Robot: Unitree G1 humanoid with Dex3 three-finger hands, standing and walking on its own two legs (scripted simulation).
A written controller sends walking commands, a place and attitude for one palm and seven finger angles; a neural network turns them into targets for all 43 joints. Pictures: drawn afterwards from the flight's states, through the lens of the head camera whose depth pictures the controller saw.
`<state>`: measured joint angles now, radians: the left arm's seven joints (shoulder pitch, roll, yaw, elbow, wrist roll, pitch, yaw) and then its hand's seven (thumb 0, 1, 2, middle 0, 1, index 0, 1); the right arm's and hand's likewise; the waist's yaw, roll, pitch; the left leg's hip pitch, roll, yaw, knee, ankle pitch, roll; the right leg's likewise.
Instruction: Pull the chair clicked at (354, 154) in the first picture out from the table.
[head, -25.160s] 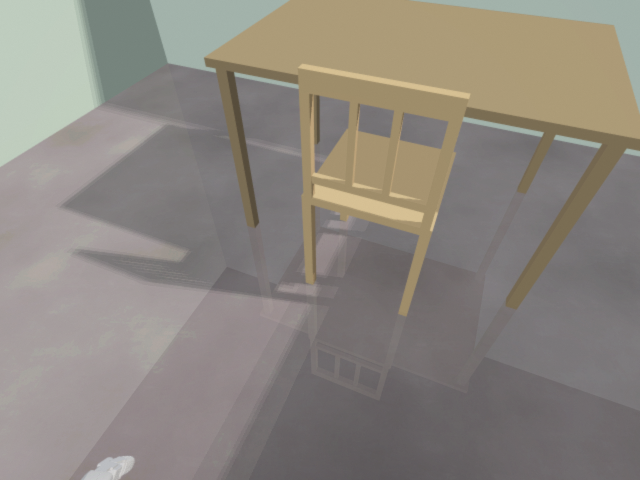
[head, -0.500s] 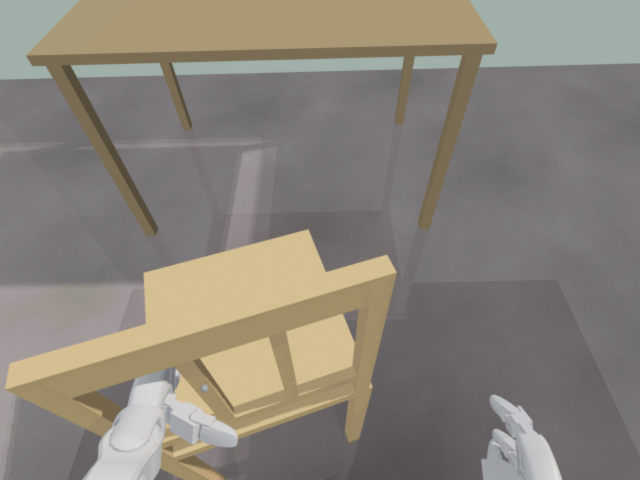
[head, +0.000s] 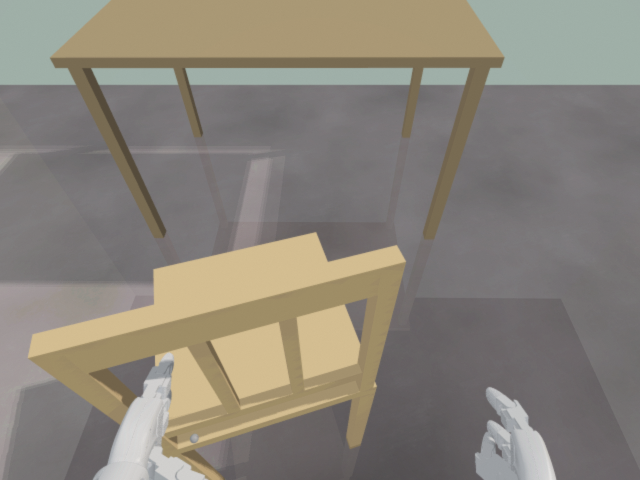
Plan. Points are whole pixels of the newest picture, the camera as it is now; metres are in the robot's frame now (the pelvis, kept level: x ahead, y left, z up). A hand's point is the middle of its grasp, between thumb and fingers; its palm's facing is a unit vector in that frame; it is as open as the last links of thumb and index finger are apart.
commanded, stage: draw the fingers out of the gap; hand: left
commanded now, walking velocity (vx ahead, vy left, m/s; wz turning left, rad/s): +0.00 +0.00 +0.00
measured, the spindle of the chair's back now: (217, 376) +0.27 +0.16 -0.06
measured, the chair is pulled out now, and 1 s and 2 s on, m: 0.65 0.65 0.64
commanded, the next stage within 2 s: draw the hand back to the body in 0.28 s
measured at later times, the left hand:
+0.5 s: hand out of the picture +0.14 +0.16 +0.00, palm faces +0.07 -0.99 -0.10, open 17.5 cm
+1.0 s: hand (146, 468) +0.14 +0.18 +0.04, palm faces -0.01 -0.95 -0.30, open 16.6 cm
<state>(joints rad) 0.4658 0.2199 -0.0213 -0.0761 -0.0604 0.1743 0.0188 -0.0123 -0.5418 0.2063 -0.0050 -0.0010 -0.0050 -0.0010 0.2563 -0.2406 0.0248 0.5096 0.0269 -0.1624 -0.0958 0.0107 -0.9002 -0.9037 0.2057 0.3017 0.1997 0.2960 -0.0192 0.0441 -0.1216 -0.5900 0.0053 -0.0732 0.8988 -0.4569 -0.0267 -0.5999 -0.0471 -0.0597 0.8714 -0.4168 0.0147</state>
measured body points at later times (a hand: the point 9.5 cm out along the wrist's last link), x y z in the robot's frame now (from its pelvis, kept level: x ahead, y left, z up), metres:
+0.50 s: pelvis -0.01 +0.00 -0.01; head +0.01 +0.00 +0.44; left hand +0.13 +0.21 +0.01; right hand +0.18 -0.23 -0.07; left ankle +0.00 +0.14 -0.69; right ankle +0.01 -0.13 -0.69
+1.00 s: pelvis -0.01 -0.01 +0.00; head +0.00 -0.02 +0.45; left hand +0.14 +0.23 +0.06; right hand +0.17 -0.24 -0.07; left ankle +0.00 +0.14 -0.69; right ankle +0.01 -0.13 -0.69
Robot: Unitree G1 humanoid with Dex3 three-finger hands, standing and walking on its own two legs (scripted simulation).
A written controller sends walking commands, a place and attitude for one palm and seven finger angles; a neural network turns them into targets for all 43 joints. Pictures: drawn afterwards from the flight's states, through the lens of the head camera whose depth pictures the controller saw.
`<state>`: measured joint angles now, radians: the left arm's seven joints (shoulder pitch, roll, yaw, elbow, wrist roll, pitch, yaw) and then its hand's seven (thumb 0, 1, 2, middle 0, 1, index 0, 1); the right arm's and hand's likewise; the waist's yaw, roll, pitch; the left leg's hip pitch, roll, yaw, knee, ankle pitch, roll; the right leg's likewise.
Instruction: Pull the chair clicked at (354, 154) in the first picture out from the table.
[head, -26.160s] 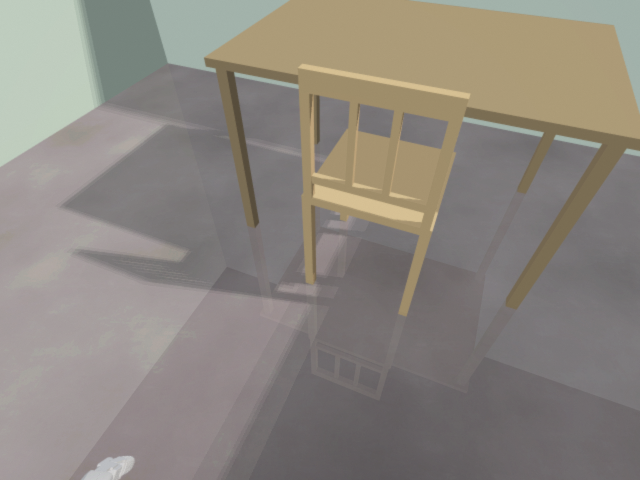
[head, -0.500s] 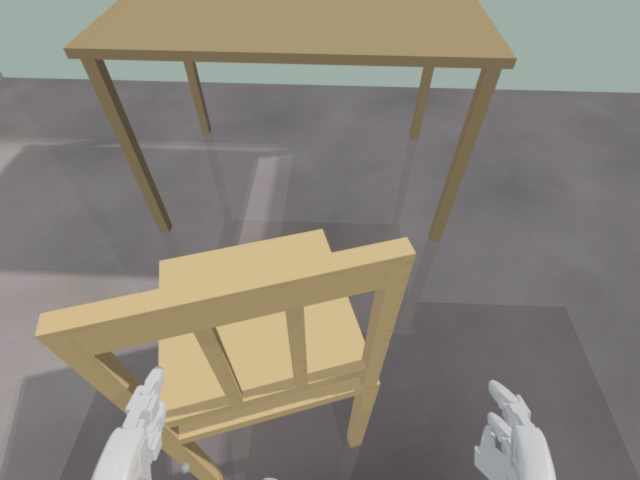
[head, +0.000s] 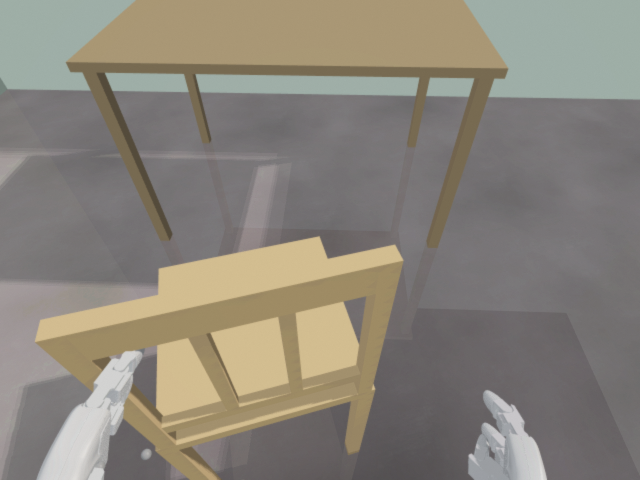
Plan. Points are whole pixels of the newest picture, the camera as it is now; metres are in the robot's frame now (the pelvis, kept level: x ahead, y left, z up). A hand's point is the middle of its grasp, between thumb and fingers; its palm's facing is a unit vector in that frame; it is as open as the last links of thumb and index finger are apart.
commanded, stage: draw the hand back to the body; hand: left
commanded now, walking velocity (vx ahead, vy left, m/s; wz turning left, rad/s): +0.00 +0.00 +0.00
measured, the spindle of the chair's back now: (217, 371) +0.28 +0.17 -0.06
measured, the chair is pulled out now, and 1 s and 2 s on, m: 0.65 0.64 0.64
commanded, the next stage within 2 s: step back with the hand held close in 0.98 s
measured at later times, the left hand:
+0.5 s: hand (109, 429) +0.16 +0.23 +0.06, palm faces +0.17 -0.85 -0.49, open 9.3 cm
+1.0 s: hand (38, 346) +0.19 +0.25 +0.18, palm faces +0.45 -0.70 -0.55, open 6.6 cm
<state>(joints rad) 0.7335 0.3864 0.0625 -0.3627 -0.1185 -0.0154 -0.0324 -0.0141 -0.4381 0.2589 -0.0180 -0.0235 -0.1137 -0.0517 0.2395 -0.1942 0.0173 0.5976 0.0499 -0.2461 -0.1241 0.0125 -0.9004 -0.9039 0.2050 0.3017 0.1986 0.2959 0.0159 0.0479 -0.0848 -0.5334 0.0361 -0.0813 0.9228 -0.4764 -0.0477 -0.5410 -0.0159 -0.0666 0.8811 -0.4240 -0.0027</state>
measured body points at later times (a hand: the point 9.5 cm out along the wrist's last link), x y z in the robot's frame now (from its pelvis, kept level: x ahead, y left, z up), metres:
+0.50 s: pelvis +0.04 -0.01 +0.03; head +0.05 -0.03 +0.48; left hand +0.15 +0.27 +0.09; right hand +0.25 -0.22 -0.05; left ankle +0.00 +0.15 -0.69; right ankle +0.02 -0.12 -0.69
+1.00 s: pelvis +0.03 -0.02 +0.04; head +0.04 -0.06 +0.49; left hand +0.16 +0.28 +0.22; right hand +0.24 -0.21 -0.06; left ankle +0.00 +0.15 -0.69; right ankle +0.02 -0.12 -0.69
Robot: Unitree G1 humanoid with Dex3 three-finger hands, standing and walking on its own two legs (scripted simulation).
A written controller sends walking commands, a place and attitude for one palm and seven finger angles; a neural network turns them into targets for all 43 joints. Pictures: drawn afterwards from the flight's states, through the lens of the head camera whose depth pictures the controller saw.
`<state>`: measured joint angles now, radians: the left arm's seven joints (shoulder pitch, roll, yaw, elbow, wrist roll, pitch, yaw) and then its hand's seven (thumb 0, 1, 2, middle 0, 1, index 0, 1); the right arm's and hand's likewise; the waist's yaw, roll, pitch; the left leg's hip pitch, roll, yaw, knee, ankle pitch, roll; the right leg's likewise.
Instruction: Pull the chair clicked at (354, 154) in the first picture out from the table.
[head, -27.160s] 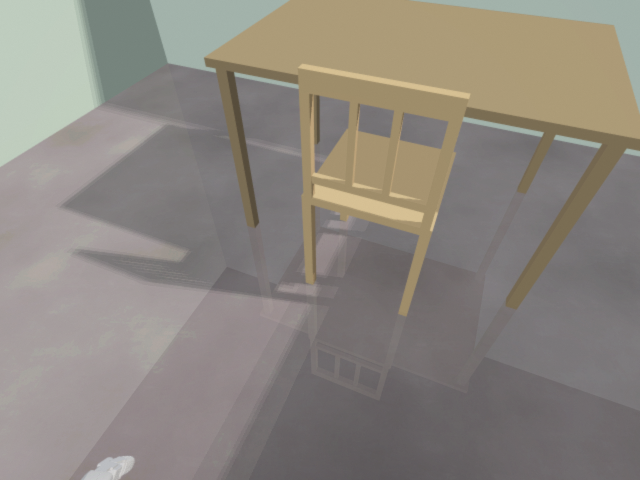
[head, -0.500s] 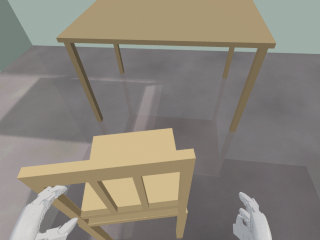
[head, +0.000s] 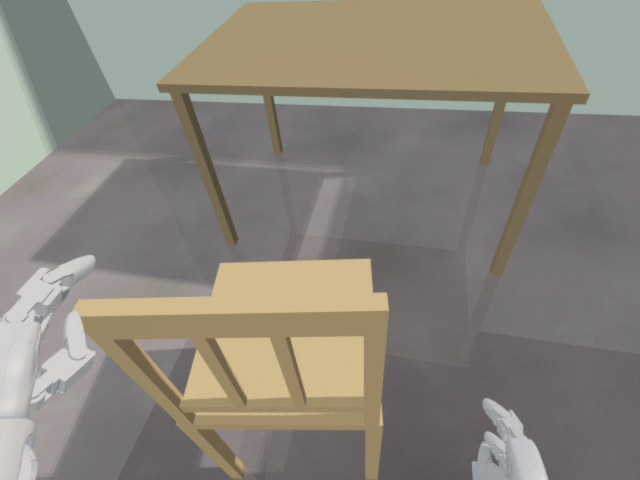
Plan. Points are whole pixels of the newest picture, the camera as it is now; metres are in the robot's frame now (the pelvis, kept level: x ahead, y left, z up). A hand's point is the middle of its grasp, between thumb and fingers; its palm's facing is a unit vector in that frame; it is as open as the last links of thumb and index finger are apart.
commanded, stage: step back with the hand held close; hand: left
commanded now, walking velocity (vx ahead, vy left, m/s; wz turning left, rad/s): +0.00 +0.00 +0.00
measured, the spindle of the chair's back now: (222, 371) +0.27 +0.23 -0.10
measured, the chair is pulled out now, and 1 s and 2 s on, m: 0.64 0.64 0.64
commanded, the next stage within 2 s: stop stepping back and stand still in 1.34 s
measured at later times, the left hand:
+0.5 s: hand (26, 349) +0.15 +0.29 +0.18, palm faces +0.37 -0.72 -0.58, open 7.4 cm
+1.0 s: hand out of the picture +0.10 +0.34 +0.18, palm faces +0.45 -0.70 -0.55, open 7.4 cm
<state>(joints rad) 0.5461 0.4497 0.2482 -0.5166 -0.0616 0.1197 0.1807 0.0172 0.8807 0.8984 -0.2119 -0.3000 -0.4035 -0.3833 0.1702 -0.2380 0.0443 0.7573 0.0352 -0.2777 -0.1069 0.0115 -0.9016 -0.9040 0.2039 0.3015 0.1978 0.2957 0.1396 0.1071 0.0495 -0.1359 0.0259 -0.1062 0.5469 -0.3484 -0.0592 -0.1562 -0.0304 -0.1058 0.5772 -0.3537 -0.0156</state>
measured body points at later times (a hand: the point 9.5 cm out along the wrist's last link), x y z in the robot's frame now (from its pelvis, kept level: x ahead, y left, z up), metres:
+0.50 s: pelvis -0.06 +0.03 +0.01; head -0.04 +0.02 +0.46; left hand +0.12 +0.33 +0.22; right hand +0.08 -0.23 -0.10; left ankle -0.03 +0.16 -0.73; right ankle -0.02 -0.10 -0.73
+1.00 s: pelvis -0.12 +0.06 +0.00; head -0.07 +0.07 +0.45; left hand +0.07 +0.37 +0.21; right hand +0.07 -0.16 -0.08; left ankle -0.03 +0.16 -0.73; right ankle -0.21 -0.07 -0.73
